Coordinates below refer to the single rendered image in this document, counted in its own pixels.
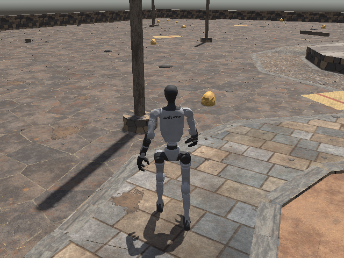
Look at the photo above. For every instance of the right robot thigh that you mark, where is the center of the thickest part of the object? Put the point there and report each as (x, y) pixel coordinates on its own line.
(185, 162)

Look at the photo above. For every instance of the robot right upper arm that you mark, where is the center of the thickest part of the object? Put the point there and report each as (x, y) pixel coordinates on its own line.
(190, 119)

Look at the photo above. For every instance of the left robot forearm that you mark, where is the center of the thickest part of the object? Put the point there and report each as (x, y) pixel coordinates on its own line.
(145, 146)

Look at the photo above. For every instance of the left robot hand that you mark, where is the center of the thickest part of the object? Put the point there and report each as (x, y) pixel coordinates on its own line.
(139, 163)

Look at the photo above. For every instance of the right robot forearm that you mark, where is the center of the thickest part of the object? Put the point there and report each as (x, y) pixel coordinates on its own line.
(194, 137)

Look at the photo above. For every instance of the robot left upper arm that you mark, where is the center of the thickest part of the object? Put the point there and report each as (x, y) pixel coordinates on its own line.
(152, 123)

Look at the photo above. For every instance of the humanoid robot torso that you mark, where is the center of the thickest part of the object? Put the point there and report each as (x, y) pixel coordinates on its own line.
(171, 127)

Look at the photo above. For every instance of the right robot hand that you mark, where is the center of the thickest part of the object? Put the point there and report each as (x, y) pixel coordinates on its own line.
(190, 140)

